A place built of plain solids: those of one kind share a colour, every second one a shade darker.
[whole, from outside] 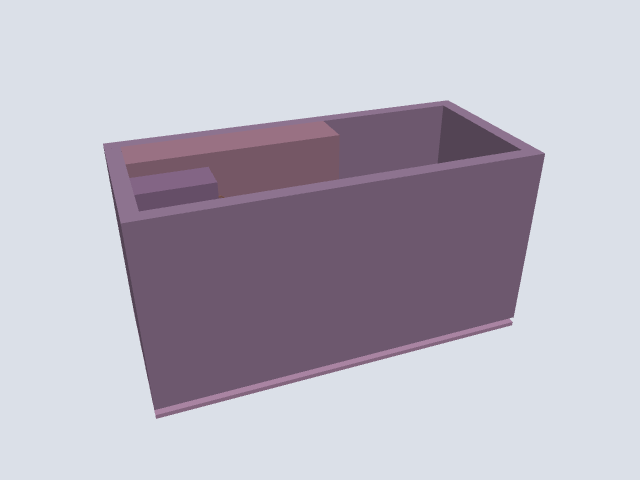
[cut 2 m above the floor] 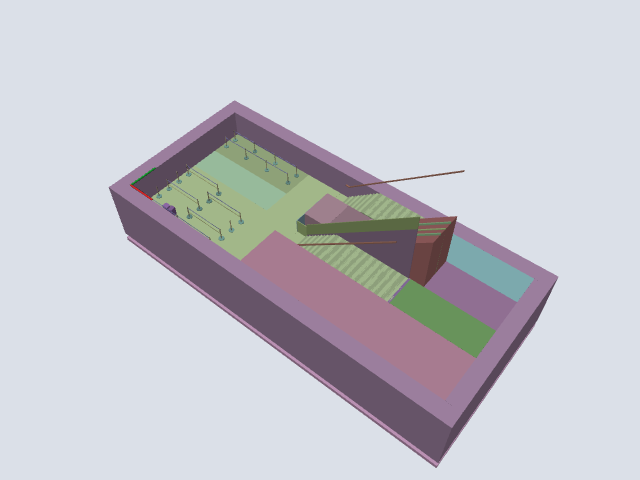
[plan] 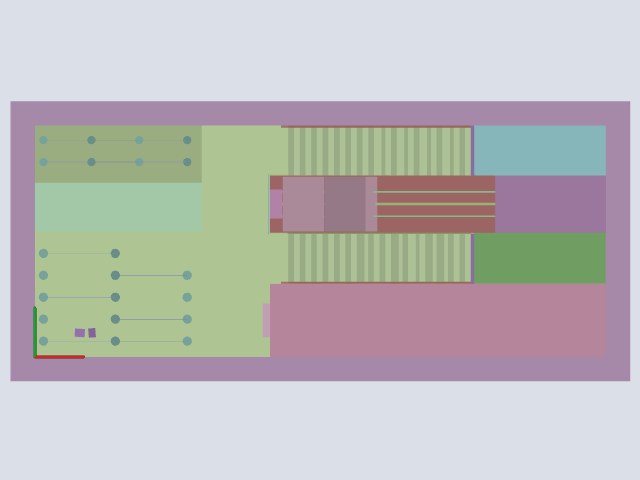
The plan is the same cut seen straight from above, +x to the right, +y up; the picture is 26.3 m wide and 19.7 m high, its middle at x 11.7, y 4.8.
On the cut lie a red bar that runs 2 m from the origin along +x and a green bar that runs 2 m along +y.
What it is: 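A station hall on a slope, the lower terminus of a funicular, closed to the public; the track lies in a pit down its middle, with a stepped car of 4 compartments at the buffer, 5 cm off the quays; on either side one straight stair of 33 risers at 39 degrees, rising 6.15 m, is the quay; toward the pit the south stair has a balustrade, the north stair an open edge along the car's stand and a guard beyond it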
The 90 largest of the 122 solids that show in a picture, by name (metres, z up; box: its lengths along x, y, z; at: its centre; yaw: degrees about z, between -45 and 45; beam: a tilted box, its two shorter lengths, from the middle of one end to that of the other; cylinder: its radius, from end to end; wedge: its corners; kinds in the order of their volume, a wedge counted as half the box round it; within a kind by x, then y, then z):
{
 "wall_1": {"box": [1.0, 9.5, 12.6], "at": [-0.5, 4.75, 5.3]},
 "wall_2": {"wedge": [[10.37, 5.05, 1.45], [10.37, 5.05, 1.73], [10.37, 5.1, 1.45], [10.37, 5.1, 1.73], [17.91, 5.05, 1.45], [17.91, 5.05, 7.73], [17.91, 5.1, 1.45], [17.91, 5.1, 7.73]]},
 "wall_3": {"box": [25.43, 1.0, 12.6], "at": [11.71, -0.5, 5.3]},
 "wall_4": {"box": [25.43, 1.0, 12.6], "at": [11.71, 10.0, 5.3]},
 "wall_5": {"box": [1.0, 9.5, 12.6], "at": [23.93, 4.75, 5.3]},
 "wall_wing_1": {"box": [13.78, 3.0, 12.6], "at": [16.54, 1.5, 5.3]},
 "floor_1": {"box": [6.85, 5.15, 2.5], "at": [3.42, 2.58, 0.25]},
 "floor_2": {"box": [6.85, 2.35, 2.5], "at": [3.42, 8.32, 0.25]},
 "floor_3": {"box": [2.8, 9.5, 2.5], "at": [8.25, 4.75, 0.25]},
 "floor_4": {"box": [8.38, 2.1, 2.5], "at": [13.84, 4.05, 0.25]},
 "floor_5": {"box": [8.38, 2.05, 2.5], "at": [13.84, 8.47, 0.25]},
 "wall_block_1": {"box": [4.54, 2.35, 12.6], "at": [21.16, 6.28, 5.3]},
 "step_1": {"box": [0.32, 2.05, 0.61], "at": [11.03, 4.03, 1.75]},
 "step_2": {"box": [0.32, 2.05, 0.61], "at": [11.03, 8.48, 1.75]},
 "step_3": {"box": [0.32, 2.05, 0.8], "at": [11.26, 4.03, 1.85]},
 "step_4": {"box": [0.32, 2.05, 0.8], "at": [11.26, 8.48, 1.85]},
 "step_5": {"box": [0.32, 2.05, 0.98], "at": [11.49, 4.03, 1.94]},
 "step_6": {"box": [0.32, 2.05, 0.98], "at": [11.49, 8.48, 1.94]},
 "step_7": {"box": [0.32, 2.05, 1.17], "at": [11.73, 4.03, 2.03]},
 "step_8": {"box": [0.32, 2.05, 1.17], "at": [11.73, 8.48, 2.03]},
 "step_9": {"box": [0.32, 2.05, 1.35], "at": [11.96, 4.03, 2.13]},
 "step_10": {"box": [0.32, 2.05, 1.35], "at": [11.96, 8.48, 2.13]},
 "step_11": {"box": [0.32, 2.05, 1.54], "at": [12.2, 4.03, 2.22]},
 "step_12": {"box": [0.32, 2.05, 1.54], "at": [12.2, 8.48, 2.22]},
 "step_13": {"box": [0.32, 2.05, 1.73], "at": [12.43, 4.03, 2.31]},
 "step_14": {"box": [0.32, 2.05, 1.73], "at": [12.43, 8.48, 2.31]},
 "step_15": {"box": [0.32, 2.05, 1.91], "at": [12.66, 4.03, 2.41]},
 "step_16": {"box": [0.32, 2.05, 1.91], "at": [12.66, 8.48, 2.41]},
 "step_17": {"box": [0.32, 2.05, 2.1], "at": [12.9, 4.03, 2.5]},
 "step_18": {"box": [0.32, 2.05, 2.1], "at": [12.9, 8.48, 2.5]},
 "step_19": {"box": [0.32, 2.05, 2.29], "at": [13.13, 4.03, 2.59]},
 "step_20": {"box": [0.32, 2.05, 2.29], "at": [13.13, 8.48, 2.59]},
 "step_21": {"box": [0.32, 2.05, 2.47], "at": [13.37, 4.03, 2.69]},
 "step_22": {"box": [0.32, 2.05, 2.47], "at": [13.37, 8.48, 2.69]},
 "step_23": {"box": [0.32, 2.05, 2.66], "at": [13.6, 4.03, 2.78]},
 "step_24": {"box": [0.32, 2.05, 2.66], "at": [13.6, 8.48, 2.78]},
 "step_25": {"box": [0.32, 2.05, 2.84], "at": [13.83, 4.03, 2.87]},
 "step_26": {"box": [0.32, 2.05, 2.84], "at": [13.83, 8.48, 2.87]},
 "step_27": {"box": [0.32, 2.05, 3.03], "at": [14.07, 4.03, 2.97]},
 "step_28": {"box": [0.32, 2.05, 3.03], "at": [14.07, 8.48, 2.97]},
 "step_29": {"box": [0.32, 2.05, 3.22], "at": [14.3, 4.03, 3.06]},
 "step_30": {"box": [0.32, 2.05, 3.22], "at": [14.3, 8.48, 3.06]},
 "step_31": {"box": [0.32, 2.05, 3.4], "at": [14.54, 4.03, 3.15]},
 "step_32": {"box": [0.32, 2.05, 3.4], "at": [14.54, 8.48, 3.15]},
 "step_33": {"box": [0.32, 2.05, 3.59], "at": [14.77, 4.03, 3.24]},
 "step_34": {"box": [0.32, 2.05, 3.59], "at": [14.77, 8.48, 3.24]},
 "step_35": {"box": [0.32, 2.05, 3.78], "at": [15.0, 4.03, 3.34]},
 "step_36": {"box": [0.32, 2.05, 3.78], "at": [15.0, 8.48, 3.34]},
 "step_37": {"box": [0.32, 2.05, 3.96], "at": [15.24, 4.03, 3.43]},
 "step_38": {"box": [0.32, 2.05, 3.96], "at": [15.24, 8.48, 3.43]},
 "step_39": {"box": [0.32, 2.05, 4.15], "at": [15.47, 4.03, 3.52]},
 "step_40": {"box": [0.32, 2.05, 4.15], "at": [15.47, 8.48, 3.52]},
 "step_41": {"box": [0.32, 2.05, 4.33], "at": [15.71, 4.03, 3.62]},
 "step_42": {"box": [0.32, 2.05, 4.33], "at": [15.71, 8.48, 3.62]},
 "step_43": {"box": [0.32, 2.05, 4.52], "at": [15.94, 4.03, 3.71]},
 "step_44": {"box": [0.32, 2.05, 4.52], "at": [15.94, 8.48, 3.71]},
 "step_45": {"box": [0.32, 2.05, 4.71], "at": [16.17, 4.03, 3.8]},
 "step_46": {"box": [0.32, 2.05, 4.71], "at": [16.17, 8.48, 3.8]},
 "step_47": {"box": [0.32, 2.05, 4.89], "at": [16.41, 4.03, 3.9]},
 "step_48": {"box": [0.32, 2.05, 4.89], "at": [16.41, 8.48, 3.9]},
 "step_49": {"box": [0.32, 2.05, 5.08], "at": [16.64, 4.03, 3.99]},
 "step_50": {"box": [0.32, 2.05, 5.08], "at": [16.64, 8.48, 3.99]},
 "step_51": {"box": [0.32, 2.05, 5.27], "at": [16.88, 4.03, 4.08]},
 "step_52": {"box": [0.32, 2.05, 5.27], "at": [16.88, 8.48, 4.08]},
 "step_53": {"box": [0.32, 2.05, 5.45], "at": [17.11, 4.03, 4.18]},
 "step_54": {"box": [0.32, 2.05, 5.45], "at": [17.11, 8.48, 4.18]},
 "step_55": {"box": [0.32, 2.05, 5.64], "at": [17.34, 4.03, 4.27]},
 "step_56": {"box": [0.32, 2.05, 5.64], "at": [17.34, 8.48, 4.27]},
 "step_57": {"box": [0.32, 2.05, 5.82], "at": [17.58, 4.03, 4.36]},
 "step_58": {"box": [0.32, 2.05, 5.82], "at": [17.58, 8.48, 4.36]},
 "step_59": {"box": [0.32, 2.05, 6.01], "at": [17.81, 4.03, 4.46]},
 "step_60": {"box": [0.32, 2.05, 6.01], "at": [17.81, 8.47, 4.46]},
 "floor_zus_1": {"box": [5.4, 2.1, 8.65], "at": [20.73, 4.05, 3.32]},
 "floor_zun_1": {"box": [5.4, 2.05, 8.65], "at": [20.73, 8.47, 3.32]},
 "floor_base_1": {"box": [25.43, 11.5, 0.3], "at": [11.71, 4.75, -1.57]},
 "bed_track_1": {"wedge": [[9.65, 5.1, -0.5], [9.65, 5.1, 0.0], [9.65, 7.45, -0.5], [9.65, 7.45, 0.0], [18.89, 5.1, -0.5], [18.89, 5.1, 7.36], [18.89, 7.45, -0.5], [18.89, 7.45, 7.36]]},
 "car_1": {"box": [1.7, 2.25, 3.95], "at": [11.02, 6.28, 2.36]},
 "car_2": {"box": [1.7, 2.25, 3.95], "at": [12.72, 6.28, 3.71]},
 "car_3": {"box": [1.7, 2.25, 3.95], "at": [14.42, 6.28, 5.06]},
 "floor_zwa_1": {"box": [6.85, 2.0, 2.5], "at": [3.42, 6.15, 0.25]},
 "rail_track_1": {"wedge": [[9.65, 5.74, -0.05], [9.65, 5.74, 0.14], [9.65, 5.81, -0.05], [9.65, 5.81, 0.14], [18.89, 5.74, 7.31], [18.89, 5.74, 7.5], [18.89, 5.81, 7.31], [18.89, 5.81, 7.5]]},
 "rail_track_2": {"wedge": [[9.65, 6.74, -0.05], [9.65, 6.74, 0.14], [9.65, 6.81, -0.05], [9.65, 6.81, 0.14], [18.89, 6.74, 7.31], [18.89, 6.74, 7.5], [18.89, 6.81, 7.31], [18.89, 6.81, 7.5]]},
 "rail_wall_1": {"wedge": [[10.4, 3.0, 2.55], [10.4, 3.0, 2.63], [10.4, 3.09, 2.55], [10.4, 3.09, 2.63], [17.89, 3.0, 8.51], [17.89, 3.0, 8.59], [17.89, 3.09, 8.51], [17.89, 3.09, 8.59]]},
 "rail_wall_2": {"wedge": [[10.4, 9.41, 2.55], [10.4, 9.41, 2.63], [10.4, 9.5, 2.55], [10.4, 9.5, 2.63], [17.89, 9.41, 8.51], [17.89, 9.41, 8.59], [17.89, 9.5, 8.51], [17.89, 9.5, 8.59]]},
 "floor_hda_1": {"box": [0.14, 2.05, 6.2], "at": [17.96, 4.03, 4.55]},
 "floor_hda_2": {"box": [0.14, 2.05, 6.2], "at": [17.96, 8.48, 4.55]},
 "bed_duct_1": {"wedge": [[9.65, 6.22, -0.4], [9.65, 6.22, 0.06], [9.65, 6.33, -0.4], [9.65, 6.33, 0.06], [18.89, 6.22, -0.4], [18.89, 6.22, 7.42], [18.89, 6.33, -0.4], [18.89, 6.33, 7.42]]},
 "rail_1": {"wedge": [[10.37, 5.05, 1.73], [10.37, 5.05, 2.65], [10.37, 5.1, 1.73], [10.37, 5.1, 2.65], [17.91, 5.05, 7.73], [17.91, 5.05, 8.65], [17.91, 5.1, 7.73], [17.91, 5.1, 8.65]]},
 "buffer_1": {"box": [0.5, 1.2, 1.35], "at": [9.9, 6.28, 0.62]},
 "counter_1": {"box": [0.3, 1.38, 1.03], "at": [9.5, 1.5, 2.02]}
}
